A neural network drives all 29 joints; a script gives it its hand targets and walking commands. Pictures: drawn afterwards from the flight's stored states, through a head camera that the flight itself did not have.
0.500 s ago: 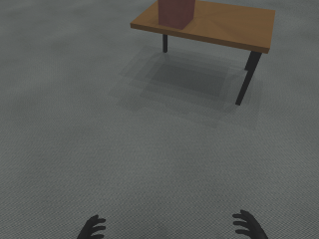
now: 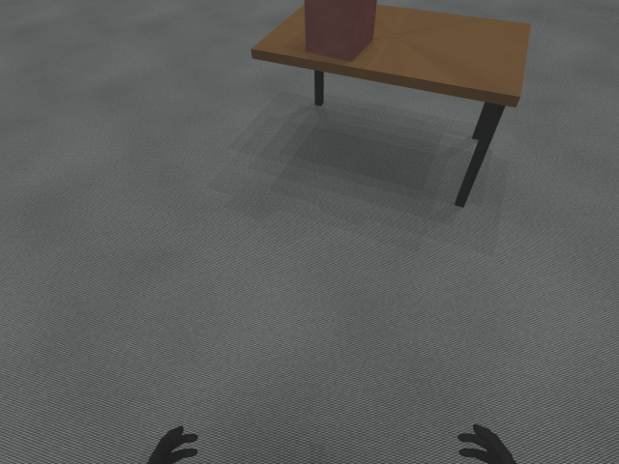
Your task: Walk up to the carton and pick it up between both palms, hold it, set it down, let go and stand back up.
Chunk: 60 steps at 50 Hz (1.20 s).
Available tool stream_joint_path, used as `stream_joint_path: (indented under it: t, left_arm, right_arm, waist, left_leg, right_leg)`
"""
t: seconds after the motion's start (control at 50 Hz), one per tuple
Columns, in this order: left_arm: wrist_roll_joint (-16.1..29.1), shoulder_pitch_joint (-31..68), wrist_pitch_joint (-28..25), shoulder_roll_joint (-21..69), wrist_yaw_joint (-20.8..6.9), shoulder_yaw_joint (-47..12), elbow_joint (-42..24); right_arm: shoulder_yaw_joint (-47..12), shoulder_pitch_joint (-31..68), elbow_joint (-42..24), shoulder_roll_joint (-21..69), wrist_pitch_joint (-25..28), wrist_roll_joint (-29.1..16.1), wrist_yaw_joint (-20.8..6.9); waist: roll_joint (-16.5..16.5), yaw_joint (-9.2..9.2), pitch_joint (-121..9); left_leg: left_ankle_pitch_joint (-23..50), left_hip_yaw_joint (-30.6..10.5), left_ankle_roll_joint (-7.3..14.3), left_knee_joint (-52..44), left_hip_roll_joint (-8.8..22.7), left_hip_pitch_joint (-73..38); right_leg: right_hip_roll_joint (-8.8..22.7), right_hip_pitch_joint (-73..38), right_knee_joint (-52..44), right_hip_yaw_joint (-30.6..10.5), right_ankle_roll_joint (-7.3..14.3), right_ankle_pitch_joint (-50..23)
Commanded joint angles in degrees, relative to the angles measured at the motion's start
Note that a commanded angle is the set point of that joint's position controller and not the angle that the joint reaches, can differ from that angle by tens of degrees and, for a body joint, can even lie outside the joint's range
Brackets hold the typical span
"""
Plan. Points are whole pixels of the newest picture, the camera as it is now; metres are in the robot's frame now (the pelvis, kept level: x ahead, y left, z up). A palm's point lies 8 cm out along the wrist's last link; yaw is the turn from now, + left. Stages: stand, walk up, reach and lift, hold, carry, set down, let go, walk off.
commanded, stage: stand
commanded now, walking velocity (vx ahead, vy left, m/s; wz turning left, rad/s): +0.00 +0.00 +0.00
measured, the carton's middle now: (341, 12) +1.61 -0.15 -0.07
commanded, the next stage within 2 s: none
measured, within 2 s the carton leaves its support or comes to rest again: neither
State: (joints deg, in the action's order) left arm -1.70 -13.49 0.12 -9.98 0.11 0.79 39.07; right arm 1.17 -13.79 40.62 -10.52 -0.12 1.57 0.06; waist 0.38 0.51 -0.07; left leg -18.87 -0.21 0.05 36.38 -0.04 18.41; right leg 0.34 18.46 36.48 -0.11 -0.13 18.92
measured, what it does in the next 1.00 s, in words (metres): stands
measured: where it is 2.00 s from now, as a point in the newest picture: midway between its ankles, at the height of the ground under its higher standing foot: outside the picture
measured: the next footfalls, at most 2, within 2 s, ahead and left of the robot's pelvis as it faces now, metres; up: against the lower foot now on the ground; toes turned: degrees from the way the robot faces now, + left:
none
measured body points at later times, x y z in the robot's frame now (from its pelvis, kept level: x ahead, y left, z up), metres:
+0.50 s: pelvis +0.01 +0.00 +0.00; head +0.02 +0.00 +0.45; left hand +0.10 +0.23 -0.12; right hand +0.10 -0.24 -0.13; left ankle +0.00 +0.12 -0.73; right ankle +0.00 -0.12 -0.73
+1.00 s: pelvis +0.01 +0.00 +0.01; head +0.02 -0.01 +0.46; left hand +0.04 +0.23 -0.14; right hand +0.03 -0.24 -0.14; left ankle +0.00 +0.12 -0.73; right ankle +0.00 -0.12 -0.73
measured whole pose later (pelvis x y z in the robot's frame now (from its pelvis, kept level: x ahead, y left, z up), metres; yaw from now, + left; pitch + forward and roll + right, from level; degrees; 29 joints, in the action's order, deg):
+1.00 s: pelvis +0.01 +0.00 +0.01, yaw +0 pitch -1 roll +0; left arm -0.9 -16.6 -0.4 -9.2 2.1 1.7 57.6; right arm 2.0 -16.0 60.0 -9.4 0.3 0.7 1.9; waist 0.3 0.1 1.6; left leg -15.0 -0.3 -0.3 26.8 0.3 11.0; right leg 0.0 11.1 27.0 0.0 0.2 15.1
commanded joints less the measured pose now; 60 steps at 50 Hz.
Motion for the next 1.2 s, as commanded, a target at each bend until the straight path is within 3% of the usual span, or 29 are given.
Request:
stream_joint_path:
  t: [0.0, 0.06, 0.1, 0.18, 0.24, 0.32, 0.36, 0.42, 0.54, 0.56, 0.58, 0.66, 0.7, 0.8, 0.92, 0.94, 1.1, 1.18]
  left_arm:
    - [0.0, 0.3, -0.9, -5.1, 0.1, 1.3, -3.7]
    - [-0.1, -0.5, -0.9, -5.1, 0.4, 1.4, -3.0]
    - [-0.1, -0.1, -1.0, -5.4, 0.6, 1.6, -2.7]
    - [0.1, -0.3, -1.0, -5.7, 0.7, 1.8, -1.8]
    - [0.5, -2.0, -0.9, -4.4, 0.7, 1.6, -0.5]
    - [0.1, -1.4, -1.1, -4.7, 0.8, 1.7, 0.3]
    - [0.1, -1.4, -1.1, -4.6, 0.9, 1.7, 1.5]
    - [0.2, -1.6, -1.0, -5.5, 1.1, 2.0, 2.1]
    - [0.3, -3.1, -1.1, -4.6, 1.4, 2.0, 5.4]
    - [0.3, -3.0, -1.2, -5.0, 1.5, 2.0, 5.5]
    - [0.6, -3.5, -1.0, -4.9, 1.4, 2.1, 6.2]
    - [0.5, -3.6, -1.1, -5.0, 1.8, 2.1, 8.5]
    - [0.7, -5.1, -1.0, -5.0, 1.7, 2.1, 10.2]
    - [0.6, -5.2, -1.0, -4.7, 2.0, 1.9, 13.2]
    - [0.8, -5.6, -0.9, -4.0, 2.2, 1.8, 16.8]
    - [0.8, -5.8, -0.9, -4.2, 2.1, 1.7, 17.3]
    - [0.8, -6.3, -0.9, -2.2, 2.2, 0.8, 21.1]
    - [0.9, -6.0, -0.9, -3.4, 2.3, 0.9, 22.5]
  right_arm:
    - [1.5, 0.8, -3.5, -4.7, 0.9, -0.1, 0.0]
    - [1.3, 0.8, -2.8, -3.5, 0.9, 0.0, 0.2]
    - [1.2, -0.2, -1.8, -3.5, 0.9, -0.1, 0.3]
    - [1.4, 0.2, -1.1, -3.9, 1.0, -0.3, 0.7]
    - [1.8, -1.0, 0.1, -4.9, 1.1, -0.2, 0.7]
    - [1.8, -0.6, 1.3, -4.3, 1.0, -0.3, 0.8]
    - [1.9, -0.9, 2.3, -4.1, 0.9, -0.3, 1.0]
    - [1.7, -0.8, 3.0, -4.0, 0.9, -0.4, 0.9]
    - [2.0, -2.3, 6.3, -4.5, 0.7, -0.5, 1.3]
    - [1.9, -2.6, 6.7, -3.7, 0.7, -0.7, 1.4]
    - [2.0, -2.7, 7.4, -4.6, 0.7, -0.5, 1.6]
    - [2.0, -2.7, 9.6, -3.9, 1.0, -0.7, 1.6]
    - [2.1, -3.6, 10.9, -4.8, 1.0, -0.7, 1.6]
    - [2.1, -3.9, 14.2, -4.1, 0.8, -0.8, 1.9]
    - [1.4, -4.5, 17.8, -2.1, 0.8, -0.7, 1.9]
    - [1.3, -5.3, 18.4, -2.6, 0.8, -0.9, 2.1]
    - [0.7, -5.5, 21.9, -1.4, 0.5, -1.0, 2.0]
    - [0.7, -5.4, 23.2, -1.8, 0.8, -0.7, 2.1]
  waist:
    - [-0.5, -0.09, -2.5]
    - [0.8, -0.32, -2.0]
    - [-1.0, -0.25, -2.3]
    - [0.8, -0.03, -1.6]
    - [-0.7, -0.38, -0.8]
    - [0.7, -0.06, -1.5]
    - [-1.3, 0.0, -1.6]
    - [-1.2, -0.02, -0.5]
    - [0.3, -0.01, 0.3]
    - [-1.2, -0.07, -0.4]
    - [0.3, -0.23, 0.1]
    - [-0.9, -0.3, 0.7]
    - [0.5, -0.23, -0.1]
    - [-1.2, -0.59, 1.8]
    - [0.3, -0.33, 3.2]
    - [-0.8, -0.51, 2.8]
    - [0.4, -0.09, 4.3]
    - [-0.5, -0.15, 3.8]
  left_leg:
    - [6.7, -2.6, 1.7, -6.2, 2.1, -0.4]
    - [7.0, -2.5, 1.8, -6.4, 2.4, -0.9]
    - [7.8, -2.7, 1.9, -6.8, 2.5, -0.6]
    - [8.5, -3.1, 2.0, -7.3, 2.5, -0.8]
    - [8.6, -3.7, 2.4, -7.8, 3.0, -0.9]
    - [8.1, -3.6, 2.3, -7.9, 3.0, -1.4]
    - [8.8, -3.4, 2.5, -8.2, 3.2, -2.2]
    - [8.8, -3.3, 2.4, -8.2, 3.0, -1.9]
    - [9.9, -3.1, 2.2, -9.1, 3.1, -3.8]
    - [10.6, -3.2, 2.3, -9.7, 3.4, -3.7]
    - [10.1, -3.4, 2.5, -10.1, 3.5, -3.3]
    - [11.2, -3.9, 2.5, -11.4, 3.8, -4.1]
    - [11.4, -4.1, 2.4, -11.9, 3.8, -5.2]
    - [11.5, -4.0, 2.1, -12.9, 3.8, -5.6]
    - [10.5, -3.4, 1.9, -14.2, 4.1, -6.0]
    - [10.8, -3.6, 1.8, -14.4, 4.0, -5.8]
    - [11.3, -3.2, 1.8, -15.3, 4.1, -7.6]
    - [11.2, -3.5, 1.7, -15.7, 4.3, -7.6]
  right_leg:
    - [2.6, -1.1, -6.8, -2.7, 2.1, -7.7]
    - [2.6, -1.0, -7.3, -3.0, 2.3, -8.0]
    - [2.5, -2.0, -6.9, -2.8, 2.2, -9.2]
    - [2.5, -2.2, -6.7, -2.9, 2.4, -9.7]
    - [2.1, -1.9, -6.9, -2.6, 2.4, -9.1]
    - [2.4, -2.4, -7.2, -2.6, 2.5, -9.6]
    - [2.6, -2.6, -7.5, -2.8, 2.5, -10.6]
    - [2.8, -2.9, -8.3, -3.0, 2.4, -11.3]
    - [3.4, -2.7, -10.2, -4.0, 3.2, -11.3]
    - [3.4, -3.7, -9.7, -3.7, 3.0, -11.5]
    - [2.8, -3.4, -10.1, -3.6, 2.7, -11.3]
    - [3.4, -4.9, -10.9, -3.7, 2.8, -12.2]
    - [3.4, -5.8, -11.5, -3.7, 2.8, -12.8]
    - [3.8, -5.8, -13.1, -3.7, 2.8, -12.7]
    - [3.8, -6.5, -14.6, -4.2, 2.6, -11.6]
    - [4.1, -7.7, -14.7, -4.3, 2.7, -12.4]
    - [3.9, -6.2, -15.4, -4.0, 2.4, -11.3]
    - [3.8, -6.8, -15.6, -3.7, 2.2, -11.6]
